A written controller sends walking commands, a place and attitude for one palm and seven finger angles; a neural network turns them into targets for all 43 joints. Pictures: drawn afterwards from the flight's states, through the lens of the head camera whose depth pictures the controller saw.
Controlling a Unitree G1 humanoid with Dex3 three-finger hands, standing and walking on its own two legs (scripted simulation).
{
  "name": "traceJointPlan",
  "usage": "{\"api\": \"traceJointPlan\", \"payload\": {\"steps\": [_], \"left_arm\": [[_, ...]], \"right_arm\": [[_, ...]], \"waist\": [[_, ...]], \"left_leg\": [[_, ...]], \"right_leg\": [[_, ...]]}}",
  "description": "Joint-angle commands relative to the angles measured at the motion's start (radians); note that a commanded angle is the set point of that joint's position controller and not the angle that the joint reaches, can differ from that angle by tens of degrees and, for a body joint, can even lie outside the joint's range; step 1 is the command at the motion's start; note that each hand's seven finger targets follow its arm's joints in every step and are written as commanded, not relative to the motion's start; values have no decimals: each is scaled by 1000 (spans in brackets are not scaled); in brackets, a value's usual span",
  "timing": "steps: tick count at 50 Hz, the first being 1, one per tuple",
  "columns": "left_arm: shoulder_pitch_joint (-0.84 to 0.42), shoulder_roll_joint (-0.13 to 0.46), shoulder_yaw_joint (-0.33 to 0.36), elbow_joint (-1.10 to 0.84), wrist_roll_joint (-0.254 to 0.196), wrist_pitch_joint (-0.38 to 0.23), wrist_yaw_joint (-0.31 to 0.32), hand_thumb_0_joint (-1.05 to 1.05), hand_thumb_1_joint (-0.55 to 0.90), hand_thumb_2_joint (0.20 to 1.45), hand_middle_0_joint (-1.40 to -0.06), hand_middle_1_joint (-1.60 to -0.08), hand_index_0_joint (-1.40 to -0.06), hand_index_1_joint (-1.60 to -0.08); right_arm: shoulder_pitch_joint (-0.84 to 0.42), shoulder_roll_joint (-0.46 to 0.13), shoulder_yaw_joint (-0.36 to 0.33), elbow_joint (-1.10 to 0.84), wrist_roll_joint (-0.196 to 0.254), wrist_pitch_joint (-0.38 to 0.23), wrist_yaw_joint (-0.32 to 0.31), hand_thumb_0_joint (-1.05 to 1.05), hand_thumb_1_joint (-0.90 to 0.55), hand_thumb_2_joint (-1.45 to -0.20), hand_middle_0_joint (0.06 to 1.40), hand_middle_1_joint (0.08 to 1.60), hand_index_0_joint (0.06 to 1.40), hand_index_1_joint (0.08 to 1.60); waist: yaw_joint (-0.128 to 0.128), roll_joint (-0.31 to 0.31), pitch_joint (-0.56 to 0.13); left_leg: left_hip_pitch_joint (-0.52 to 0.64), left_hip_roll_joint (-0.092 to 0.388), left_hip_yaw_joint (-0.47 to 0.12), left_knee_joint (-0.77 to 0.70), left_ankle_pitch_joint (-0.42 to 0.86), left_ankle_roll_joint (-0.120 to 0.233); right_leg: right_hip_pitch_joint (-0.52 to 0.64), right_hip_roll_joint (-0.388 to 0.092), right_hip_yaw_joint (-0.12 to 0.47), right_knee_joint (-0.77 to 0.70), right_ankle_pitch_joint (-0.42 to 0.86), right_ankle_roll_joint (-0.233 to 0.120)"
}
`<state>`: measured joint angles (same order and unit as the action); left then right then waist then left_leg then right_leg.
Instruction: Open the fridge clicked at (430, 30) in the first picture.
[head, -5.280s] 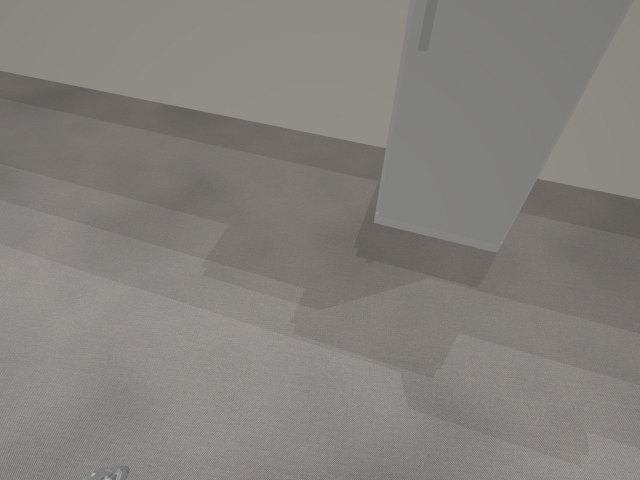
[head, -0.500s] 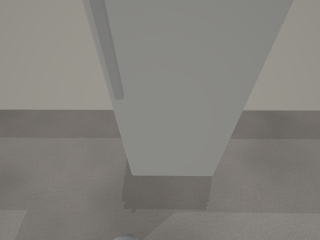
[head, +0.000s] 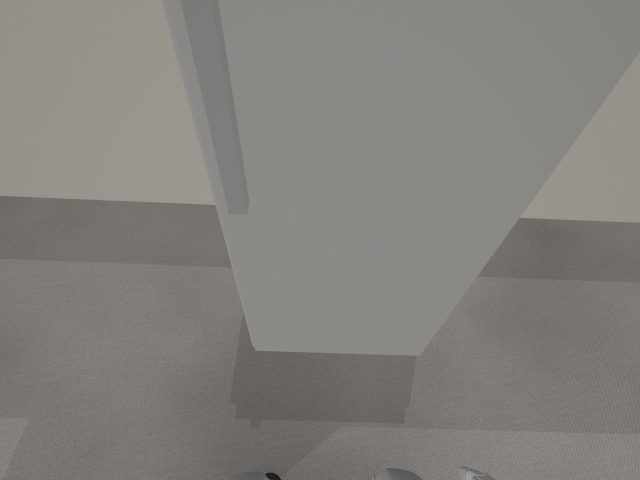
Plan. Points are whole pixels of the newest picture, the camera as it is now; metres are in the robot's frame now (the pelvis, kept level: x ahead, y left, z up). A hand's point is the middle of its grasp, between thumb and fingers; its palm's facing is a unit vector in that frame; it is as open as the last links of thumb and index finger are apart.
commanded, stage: come to a stop and stand still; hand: left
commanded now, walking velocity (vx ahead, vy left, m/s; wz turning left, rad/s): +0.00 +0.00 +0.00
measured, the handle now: (218, 71) +0.48 +0.16 +0.24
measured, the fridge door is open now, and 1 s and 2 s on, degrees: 0 0 0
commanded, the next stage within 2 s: look again from close up in 1.12 s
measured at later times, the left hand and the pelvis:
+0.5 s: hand out of the picture +0.00 +0.12 -0.18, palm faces +0.08 -0.98 -0.19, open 7.2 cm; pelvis -0.03 -0.06 +0.00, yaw +1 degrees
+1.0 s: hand out of the picture -0.05 +0.12 -0.17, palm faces +0.05 -0.98 -0.21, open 7.3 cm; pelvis -0.05 -0.05 +0.00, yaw +1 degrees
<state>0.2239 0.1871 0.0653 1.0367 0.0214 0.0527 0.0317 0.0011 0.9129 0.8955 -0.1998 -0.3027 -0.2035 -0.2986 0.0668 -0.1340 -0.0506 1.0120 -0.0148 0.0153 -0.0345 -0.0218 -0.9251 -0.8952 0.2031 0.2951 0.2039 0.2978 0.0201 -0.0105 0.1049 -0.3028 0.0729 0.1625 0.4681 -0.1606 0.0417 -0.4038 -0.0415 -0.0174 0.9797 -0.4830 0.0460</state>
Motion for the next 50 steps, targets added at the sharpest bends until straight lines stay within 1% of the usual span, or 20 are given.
{"api": "traceJointPlan", "payload": {"steps": [1, 3, 5, 6, 7, 8, 9, 12, 16, 18, 19, 22, 25, 32, 33, 34, 35, 37, 40, 50], "left_arm": [[98, 23, 6, -58, 5, -9, -3, 0, 900, 900, -200, -300, -200, -300], [123, 25, 2, -48, 1, -14, -3, 0, 900, 900, -200, -300, -200, -300], [192, 47, 2, -24, 7, -23, -2, 0, 900, 900, -200, -300, -200, -300], [172, 105, 3, -34, 16, -39, 2, 0, 900, 900, -200, -300, -200, -300], [88, 178, 5, -64, 17, -46, 3, 0, 900, 900, -200, -300, -200, -300], [41, 199, 5, -89, 12, -41, 1, 0, 900, 900, -200, -300, -200, -300], [2, 196, 8, -94, 12, -44, 4, 0, 900, 900, -200, -300, -200, -300], [-55, 130, -6, -86, 9, -51, 2, 0, 900, 900, -200, -300, -200, -300], [31, 116, -11, -32, -2, -63, 3, 0, 900, 900, -200, -300, -200, -300], [38, 96, -17, -9, -16, -61, 4, 0, 900, 900, -200, -300, -200, -300], [53, 75, -23, -4, -21, -60, 0, 0, 900, 900, -200, -300, -200, -300], [43, 69, -25, 25, -17, -52, 0, 0, 900, 900, -200, -300, -200, -300], [64, 67, -32, 55, -18, -54, -2, 0, 900, 900, -200, -300, -200, -300], [81, 53, -36, 72, -12, -60, 0, 0, 900, 900, -200, -300, -200, -300], [171, 66, -54, 91, 4, -91, 41, 0, 900, 900, -200, -300, -200, -300], [136, 119, -44, 49, -5, -98, 31, 0, 900, 900, -200, -300, -200, -300], [98, 115, -42, 29, -2, -97, 24, 0, 900, 900, -200, -300, -200, -300], [78, 86, -46, 14, -3, -101, 15, 0, 900, 900, -200, -300, -200, -300], [112, 54, -54, 19, -5, -89, 8, 0, 900, 900, -200, -300, -200, -300], [133, 67, -53, 9, -5, -84, 2, 0, 900, 900, -200, -300, -200, -300]], "right_arm": [[69, -184, -49, -39, -14, -4, -2, 0, -900, -900, 200, 300, 200, 300], [63, -198, -50, -40, -13, 5, 8, 0, -900, -900, 200, 300, 200, 300], [59, -184, -51, -44, -6, 13, 16, 0, -900, -900, 200, 300, 200, 300], [93, -119, -38, -45, 3, 17, 22, 0, -900, -900, 200, 300, 200, 300], [100, -57, -20, -68, 8, 24, 30, 0, -900, -900, 200, 300, 200, 300], [70, -96, -24, -75, 3, 33, 34, 0, -900, -900, 200, 300, 200, 300], [61, -93, -26, -73, -2, 42, 33, 0, -900, -900, 200, 300, 200, 300], [164, -95, -16, -15, -2, 24, 30, 0, -900, -900, 200, 300, 200, 300], [191, -74, 6, 13, 4, 2, 14, 0, -900, -900, 200, 300, 200, 300], [241, -76, 17, 49, 2, -11, 6, 0, -900, -900, 200, 300, 200, 300], [241, -97, 22, 58, -1, -22, 3, 0, -900, -900, 200, 300, 200, 300], [209, -112, 25, 80, 1, -30, 0, 0, -900, -900, 200, 300, 200, 300], [215, -97, 27, 93, 2, -26, -1, 0, -900, -900, 200, 300, 200, 300], [279, -69, 26, 112, 1, -18, 1, 0, -900, -900, 200, 300, 200, 300], [186, -121, 31, 52, 4, -42, 15, 0, -900, -900, 200, 300, 200, 300], [252, -62, 31, 25, 4, -27, 20, 0, -900, -900, 200, 300, 200, 300], [297, -68, 32, 30, 1, -26, 24, 0, -900, -900, 200, 300, 200, 300], [334, -63, 36, 25, -6, -38, 26, 0, -900, -900, 200, 300, 200, 300], [313, -82, 38, 0, -4, -42, 19, 0, -900, -900, 200, 300, 200, 300], [305, -113, 42, 7, -4, -44, 16, 0, -900, -900, 200, 300, 200, 300]], "waist": [[-18, 199, -165], [-8, 199, -157], [23, 120, -129], [13, -53, -83], [-22, -249, -38], [2, -192, -51], [-4, -269, -11], [-49, -166, -21], [-20, -111, -90], [-29, -30, -103], [-13, 39, -100], [6, 121, -82], [6, 91, -57], [-20, -20, -18], [18, 12, -7], [-37, -8, -101], [-56, -28, -105], [-64, 39, -81], [-36, 8, -16], [-20, -14, 13]], "left_leg": [[100, 258, -205, -139, 246, 129], [21, 231, -220, -155, 30, 99], [-88, 159, -174, -93, -195, 32], [-136, 63, -113, 59, -264, -24], [-145, -12, -72, 179, -325, -67], [-53, -17, -117, 300, -345, -55], [-86, -22, -155, 373, -325, -43], [-76, -18, -145, 408, -239, -45], [-1, -17, -122, 128, -202, -68], [141, 3, -159, -55, -10, -56], [150, 58, -221, -92, 104, -35], [47, 84, -246, -149, 35, -20], [40, 57, -220, -177, -75, -30], [79, 25, -181, -159, -108, -37], [18, 25, -139, 50, -38, -61], [60, -14, -148, 63, -184, -54], [88, -18, -145, 69, -174, -47], [99, -3, -171, 11, -92, -37], [-4, 13, -213, -74, -141, -16], [-28, 7, -218, -133, -195, -11]], "right_leg": [[60, -25, -21, -154, 8, -17], [166, -6, -49, -290, 78, -24], [289, -7, -67, -498, 226, -25], [258, -114, 87, -671, 181, -59], [110, -293, 291, -796, 57, -137], [-35, -319, 297, -843, -93, -186], [-73, -282, 318, -853, -120, -187], [24, -192, 145, -748, 169, -172], [204, -182, 108, -633, 488, -183], [149, -145, 97, -598, 416, -128], [151, -91, 65, -587, 391, -88], [258, -58, 26, -596, 330, -52], [262, -64, 45, -637, 303, -58], [178, -73, 73, -705, 172, -61], [196, -125, 97, -631, 560, -61], [167, -170, 147, -685, 241, -102], [90, -152, 134, -694, 7, -121], [46, -108, 79, -633, 54, -115], [91, -63, 59, -599, 65, -93], [121, -64, 68, -607, 84, -86]]}}
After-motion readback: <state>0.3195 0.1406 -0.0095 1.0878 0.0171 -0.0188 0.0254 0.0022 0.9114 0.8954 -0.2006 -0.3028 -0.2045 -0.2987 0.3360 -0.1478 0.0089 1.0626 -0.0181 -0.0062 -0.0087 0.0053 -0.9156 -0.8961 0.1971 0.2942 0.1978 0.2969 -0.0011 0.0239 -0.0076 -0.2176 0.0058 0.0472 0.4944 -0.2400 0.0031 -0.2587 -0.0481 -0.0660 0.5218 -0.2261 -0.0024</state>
